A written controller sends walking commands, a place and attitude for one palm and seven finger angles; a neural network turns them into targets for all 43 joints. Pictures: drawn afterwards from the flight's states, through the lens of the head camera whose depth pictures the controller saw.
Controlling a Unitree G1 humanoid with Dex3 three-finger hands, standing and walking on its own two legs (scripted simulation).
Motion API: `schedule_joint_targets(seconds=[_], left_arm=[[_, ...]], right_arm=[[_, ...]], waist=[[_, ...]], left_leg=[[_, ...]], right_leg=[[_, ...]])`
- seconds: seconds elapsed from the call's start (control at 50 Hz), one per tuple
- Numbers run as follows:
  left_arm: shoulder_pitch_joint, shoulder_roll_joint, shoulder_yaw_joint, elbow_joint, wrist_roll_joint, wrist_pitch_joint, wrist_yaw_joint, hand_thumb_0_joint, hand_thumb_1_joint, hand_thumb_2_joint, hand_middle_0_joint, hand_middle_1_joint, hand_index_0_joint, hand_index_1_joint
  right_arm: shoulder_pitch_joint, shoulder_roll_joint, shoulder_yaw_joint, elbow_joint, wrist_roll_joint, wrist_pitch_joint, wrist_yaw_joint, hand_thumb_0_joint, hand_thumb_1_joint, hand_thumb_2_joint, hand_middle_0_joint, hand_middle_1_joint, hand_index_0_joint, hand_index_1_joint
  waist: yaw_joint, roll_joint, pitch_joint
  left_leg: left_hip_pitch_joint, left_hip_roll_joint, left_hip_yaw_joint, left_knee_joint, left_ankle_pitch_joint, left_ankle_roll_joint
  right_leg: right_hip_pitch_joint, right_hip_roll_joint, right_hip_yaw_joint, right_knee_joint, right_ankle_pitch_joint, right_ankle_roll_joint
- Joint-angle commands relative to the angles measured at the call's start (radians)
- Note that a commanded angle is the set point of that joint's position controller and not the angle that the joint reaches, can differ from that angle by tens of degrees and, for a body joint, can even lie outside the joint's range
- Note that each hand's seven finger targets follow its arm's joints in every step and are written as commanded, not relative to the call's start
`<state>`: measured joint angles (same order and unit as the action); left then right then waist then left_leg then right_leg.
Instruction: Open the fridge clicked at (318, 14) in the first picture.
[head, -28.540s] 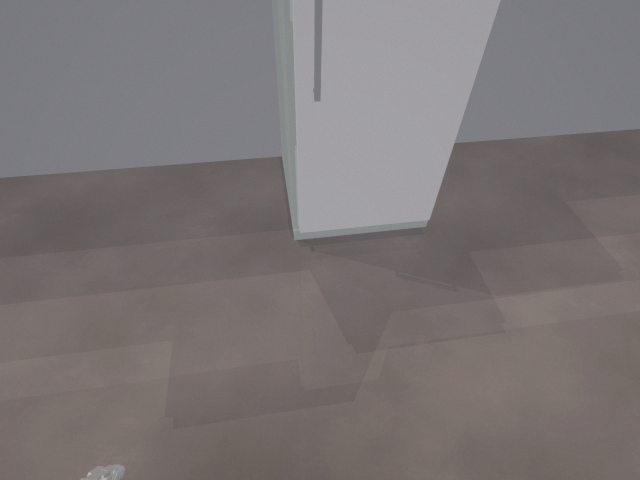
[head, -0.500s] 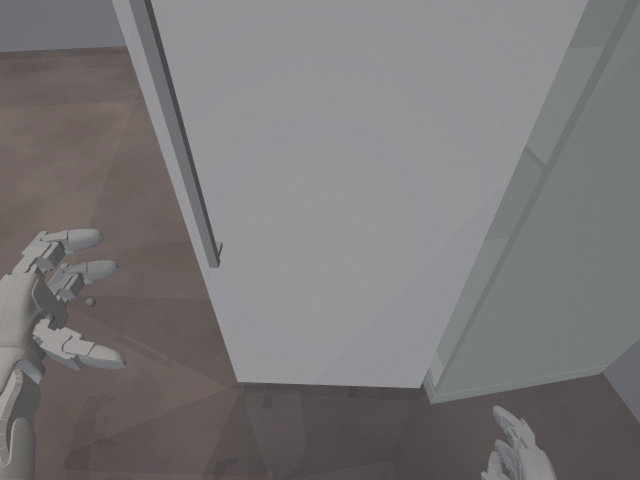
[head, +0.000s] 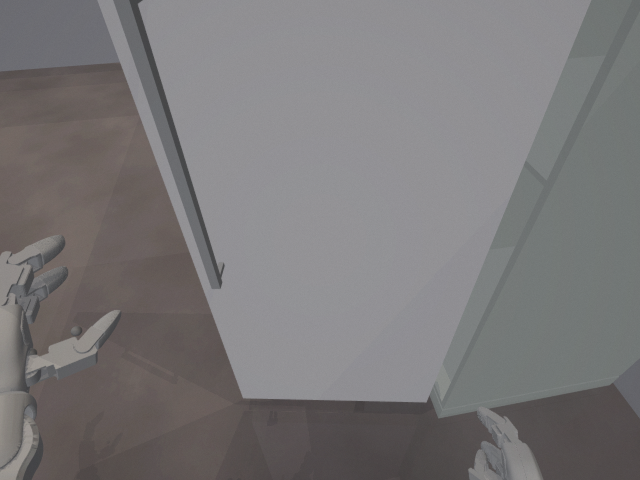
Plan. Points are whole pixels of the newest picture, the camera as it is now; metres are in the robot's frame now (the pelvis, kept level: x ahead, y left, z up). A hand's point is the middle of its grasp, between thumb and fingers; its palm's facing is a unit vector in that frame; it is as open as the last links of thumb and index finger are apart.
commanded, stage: draw the hand back to the body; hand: left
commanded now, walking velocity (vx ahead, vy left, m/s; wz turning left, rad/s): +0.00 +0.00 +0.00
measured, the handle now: (187, 174) +0.47 +0.27 +0.15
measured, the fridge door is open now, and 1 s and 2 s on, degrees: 78 78 78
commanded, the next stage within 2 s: step back with the hand held close in 0.54 s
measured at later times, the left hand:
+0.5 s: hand (69, 344) +0.18 +0.27 +0.15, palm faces +0.50 -0.79 -0.36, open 7.5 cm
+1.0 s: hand (46, 358) +0.17 +0.29 +0.15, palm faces +0.39 -0.80 -0.45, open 7.4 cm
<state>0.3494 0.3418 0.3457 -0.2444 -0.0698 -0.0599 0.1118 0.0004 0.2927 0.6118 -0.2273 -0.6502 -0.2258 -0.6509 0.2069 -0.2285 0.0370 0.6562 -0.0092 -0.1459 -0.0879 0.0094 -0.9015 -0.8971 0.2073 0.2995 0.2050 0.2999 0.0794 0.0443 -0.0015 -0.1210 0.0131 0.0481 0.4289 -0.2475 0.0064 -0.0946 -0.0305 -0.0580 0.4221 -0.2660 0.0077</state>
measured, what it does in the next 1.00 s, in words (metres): stands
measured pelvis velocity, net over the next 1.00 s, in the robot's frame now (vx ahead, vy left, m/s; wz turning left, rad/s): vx -0.04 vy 0.02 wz -0.01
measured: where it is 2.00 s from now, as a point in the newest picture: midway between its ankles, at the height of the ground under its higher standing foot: outside the picture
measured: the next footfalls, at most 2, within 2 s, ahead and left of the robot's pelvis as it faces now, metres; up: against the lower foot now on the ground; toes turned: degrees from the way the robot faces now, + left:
right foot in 1.62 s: -0.10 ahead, -0.11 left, +0.00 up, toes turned +5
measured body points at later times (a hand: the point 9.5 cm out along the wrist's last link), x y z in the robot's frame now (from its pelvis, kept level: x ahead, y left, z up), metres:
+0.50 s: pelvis +0.00 +0.00 +0.00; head -0.03 -0.02 +0.45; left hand +0.15 +0.31 +0.17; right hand +0.19 -0.22 -0.08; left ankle -0.01 +0.11 -0.74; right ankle -0.02 -0.12 -0.74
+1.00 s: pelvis -0.04 +0.02 +0.00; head -0.03 +0.03 +0.45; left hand +0.14 +0.33 +0.18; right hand +0.15 -0.22 -0.07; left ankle -0.01 +0.11 -0.74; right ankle -0.02 -0.12 -0.74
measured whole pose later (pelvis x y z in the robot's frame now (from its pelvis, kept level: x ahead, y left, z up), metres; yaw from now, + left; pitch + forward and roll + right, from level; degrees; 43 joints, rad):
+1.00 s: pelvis -0.04 +0.02 +0.00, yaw -1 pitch +0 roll -1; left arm 0.53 0.42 0.40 -0.47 -0.06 -0.15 0.13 0.02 0.88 0.90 -0.21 -0.30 -0.21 -0.30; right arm 0.18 -0.23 0.00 0.54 0.00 0.00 -0.09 0.01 -0.90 -0.90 0.21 0.30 0.20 0.30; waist 0.02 0.00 0.01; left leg -0.27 0.01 0.07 0.48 -0.21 0.04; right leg -0.23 -0.04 -0.04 0.44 -0.20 0.04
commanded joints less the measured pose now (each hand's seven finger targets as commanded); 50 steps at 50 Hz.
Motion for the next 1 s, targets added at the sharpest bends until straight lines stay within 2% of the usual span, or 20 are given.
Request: schedule_joint_targets(seconds=[0.0, 0.14, 0.2, 0.22, 0.24, 0.26, 0.3, 0.36, 0.38, 0.5, 0.54, 0.56, 0.6, 0.64, 0.66, 0.68, 0.7, 0.78, 0.86, 0.98], left_arm=[[-0.076, 0.214, 0.123, -0.266, -0.001, -0.06, 0.008, 0.0, 0.646, 0.777, -0.209, -0.449, -0.209, -0.449], [-0.001, 0.204, 0.125, -0.34, -0.005, -0.06, 0.002, 0.0, 0.9, 0.9, -0.2, -0.3, -0.2, -0.3], [-0.017, 0.199, 0.124, -0.315, -0.006, -0.056, 0.005, 0.0, 0.9, 0.9, -0.2, -0.3, -0.2, -0.3], [-0.013, 0.186, 0.115, -0.309, -0.005, -0.054, 0.004, 0.0, 0.9, 0.9, -0.2, -0.3, -0.2, -0.3], [-0.012, 0.196, 0.122, -0.312, -0.006, -0.055, 0.005, 0.0, 0.9, 0.9, -0.2, -0.3, -0.2, -0.3], [-0.041, 0.199, 0.119, -0.335, -0.002, -0.06, 0.006, 0.0, 0.9, 0.9, -0.2, -0.3, -0.2, -0.3], [-0.03, 0.201, 0.126, -0.31, -0.004, -0.06, 0.009, 0.0, 0.9, 0.9, -0.2, -0.3, -0.2, -0.3], [-0.036, 0.202, 0.121, -0.319, -0.006, -0.059, 0.008, 0.0, 0.9, 0.9, -0.2, -0.3, -0.2, -0.3], [-0.042, 0.196, 0.115, -0.335, -0.004, -0.063, 0.009, 0.0, 0.9, 0.9, -0.2, -0.3, -0.2, -0.3], [-0.038, 0.203, 0.123, -0.34, -0.003, -0.067, 0.01, 0.0, 0.9, 0.9, -0.2, -0.3, -0.2, -0.3], [-0.007, 0.2, 0.128, -0.301, -0.007, -0.061, 0.008, 0.0, 0.9, 0.9, -0.2, -0.3, -0.2, -0.3], [-0.019, 0.2, 0.126, -0.314, -0.008, -0.064, 0.007, 0.0, 0.9, 0.9, -0.2, -0.3, -0.2, -0.3], [-0.028, 0.203, 0.128, -0.318, -0.008, -0.066, 0.007, 0.0, 0.9, 0.9, -0.2, -0.3, -0.2, -0.3], [-0.058, 0.17, 0.081, -0.336, -0.003, -0.068, 0.003, 0.0, 0.9, 0.9, -0.2, -0.3, -0.2, -0.3], [-0.149, 0.287, 0.189, -0.394, 0.006, -0.105, 0.019, 0.0, 0.9, 0.9, -0.2, -0.3, -0.2, -0.3], [-0.045, 0.213, 0.135, -0.305, 0.008, -0.108, 0.013, 0.0, 0.9, 0.9, -0.2, -0.3, -0.2, -0.3], [0.011, 0.192, 0.118, -0.299, 0.013, -0.112, 0.012, 0.0, 0.9, 0.9, -0.2, -0.3, -0.2, -0.3], [0.099, 0.218, 0.151, -0.369, 0.013, -0.134, 0.024, 0.0, 0.9, 0.9, -0.2, -0.3, -0.2, -0.3], [0.136, 0.25, 0.185, -0.43, 0.007, -0.145, 0.034, 0.0, 0.9, 0.9, -0.2, -0.3, -0.2, -0.3], [0.155, 0.242, 0.189, -0.438, 0.01, -0.158, 0.04, 0.0, 0.9, 0.9, -0.2, -0.3, -0.2, -0.3]], right_arm=[[-0.127, -0.106, -0.047, -0.168, 0.003, -0.043, -0.007, 0.0, -0.9, -0.9, 0.2, 0.3, 0.2, 0.3], [-0.136, -0.099, -0.049, -0.175, 0.001, -0.037, -0.003, 0.0, -0.9, -0.9, 0.2, 0.3, 0.2, 0.3], [-0.132, -0.096, -0.046, -0.172, 0.002, -0.027, -0.007, 0.0, -0.9, -0.9, 0.2, 0.3, 0.2, 0.3], [-0.13, -0.094, -0.048, -0.172, 0.003, -0.024, -0.008, 0.0, -0.9, -0.9, 0.2, 0.3, 0.2, 0.3], [-0.13, -0.098, -0.051, -0.17, 0.003, -0.027, -0.008, 0.0, -0.9, -0.9, 0.2, 0.3, 0.2, 0.3], [-0.132, -0.099, -0.049, -0.173, 0.002, -0.027, -0.01, 0.0, -0.9, -0.9, 0.2, 0.3, 0.2, 0.3], [-0.133, -0.096, -0.047, -0.171, 0.0, -0.027, -0.011, 0.0, -0.9, -0.9, 0.2, 0.3, 0.2, 0.3], [-0.138, -0.097, -0.047, -0.172, -0.001, -0.029, -0.013, 0.0, -0.9, -0.9, 0.2, 0.3, 0.2, 0.3], [-0.142, -0.094, -0.049, -0.171, 0.0, -0.031, -0.013, 0.0, -0.9, -0.9, 0.2, 0.3, 0.2, 0.3], [-0.141, -0.094, -0.049, -0.165, -0.002, -0.035, -0.011, 0.0, -0.9, -0.9, 0.2, 0.3, 0.2, 0.3], [-0.143, -0.096, -0.052, -0.163, -0.002, -0.036, -0.012, 0.0, -0.9, -0.9, 0.2, 0.3, 0.2, 0.3], [-0.141, -0.095, -0.05, -0.165, -0.002, -0.034, -0.012, 0.0, -0.9, -0.9, 0.2, 0.3, 0.2, 0.3], [-0.143, -0.095, -0.05, -0.165, -0.002, -0.031, -0.011, 0.0, -0.9, -0.9, 0.2, 0.3, 0.2, 0.3], [-0.147, -0.096, -0.049, -0.164, -0.002, -0.036, -0.009, 0.0, -0.9, -0.9, 0.2, 0.3, 0.2, 0.3], [-0.164, -0.126, -0.054, -0.202, 0.006, -0.008, -0.003, 0.0, -0.9, -0.9, 0.2, 0.3, 0.2, 0.3], [-0.151, -0.107, -0.052, -0.187, 0.002, 0.013, -0.004, 0.0, -0.9, -0.9, 0.2, 0.3, 0.2, 0.3], [-0.141, -0.101, -0.053, -0.194, 0.002, 0.029, 0.001, 0.0, -0.9, -0.9, 0.2, 0.3, 0.2, 0.3], [-0.126, -0.108, -0.067, -0.224, 0.004, 0.072, -0.001, 0.0, -0.9, -0.9, 0.2, 0.3, 0.2, 0.3], [-0.126, -0.112, -0.073, -0.259, 0.011, 0.099, -0.01, 0.0, -0.9, -0.9, 0.2, 0.3, 0.2, 0.3], [-0.111, -0.128, -0.078, -0.281, 0.018, 0.099, -0.013, 0.0, -0.9, -0.9, 0.2, 0.3, 0.2, 0.3]], waist=[[0.001, 0.008, -0.093], [0.003, 0.013, -0.061], [-0.004, -0.008, -0.036], [-0.007, 0.015, -0.027], [-0.004, 0.004, -0.037], [-0.005, 0.038, -0.058], [0.0, -0.004, -0.051], [-0.002, -0.007, -0.048], [-0.002, 0.021, -0.057], [0.002, 0.03, -0.062], [0.003, 0.006, -0.026], [0.001, -0.012, -0.044], [0.003, 0.013, -0.043], [-0.005, 0.038, -0.034], [-0.044, -0.008, 0.034], [-0.048, -0.085, 0.019], [-0.048, -0.114, -0.013], [-0.055, -0.007, -0.136], [-0.056, 0.015, -0.175], [-0.054, 0.055, -0.152]], left_leg=[[0.036, -0.001, -0.021, -0.056, 0.279, 0.02], [0.036, 0.004, -0.021, -0.055, 0.271, 0.018], [0.029, -0.001, -0.018, -0.062, 0.227, 0.02], [0.028, 0.001, -0.015, -0.062, 0.221, 0.02], [0.033, 0.002, -0.018, -0.064, 0.219, 0.02], [0.044, -0.003, -0.016, -0.065, 0.225, 0.021], [0.034, -0.004, -0.022, -0.067, 0.215, 0.022], [0.037, -0.004, -0.019, -0.07, 0.199, 0.025], [0.043, -0.004, -0.018, -0.066, 0.202, 0.025], [0.05, -0.005, -0.02, -0.07, 0.214, 0.021], [0.037, -0.002, -0.019, -0.071, 0.206, 0.023], [0.041, -0.002, -0.02, -0.075, 0.204, 0.024], [0.043, -0.005, -0.019, -0.075, 0.201, 0.023], [0.047, -0.005, -0.02, -0.08, 0.186, 0.022], [-0.043, 0.02, -0.031, -0.017, 0.13, 0.039], [-0.054, 0.014, -0.044, 0.015, 0.119, 0.039], [-0.057, 0.013, -0.042, 0.038, 0.128, 0.038], [-0.048, 0.032, -0.047, 0.029, 0.282, 0.031], [-0.052, 0.054, -0.063, 0.005, 0.4, 0.031], [-0.208, 0.093, -0.112, -0.072, 0.226, 0.048]], right_leg=[[0.007, 0.023, 0.013, -0.053, 0.267, -0.018], [0.006, 0.023, 0.013, -0.068, 0.266, -0.016], [-0.017, 0.023, 0.013, -0.076, 0.226, -0.013], [-0.018, 0.022, 0.015, -0.075, 0.218, -0.014], [-0.013, 0.024, 0.014, -0.083, 0.217, -0.015], [-0.006, 0.02, 0.018, -0.079, 0.222, -0.015], [-0.007, 0.022, 0.014, -0.078, 0.213, -0.014], [-0.003, 0.018, 0.017, -0.088, 0.202, -0.012], [0.001, 0.018, 0.02, -0.085, 0.203, -0.014], [0.006, 0.02, 0.018, -0.087, 0.212, -0.016], [-0.005, 0.021, 0.017, -0.101, 0.209, -0.014], [0.004, 0.019, 0.018, -0.097, 0.207, -0.012], [0.002, 0.02, 0.021, -0.097, 0.203, -0.014], [-0.005, 0.021, 0.02, -0.106, 0.186, -0.014], [-0.111, -0.034, 0.103, -0.166, 0.219, -0.009], [-0.117, -0.065, 0.111, -0.169, 0.222, -0.016], [-0.119, -0.081, 0.118, -0.161, 0.242, -0.02], [-0.062, -0.078, 0.085, -0.066, 0.385, -0.019], [-0.041, -0.038, 0.061, -0.007, 0.424, -0.005], [0.005, 0.006, 0.049, 0.066, 0.27, 0.008]])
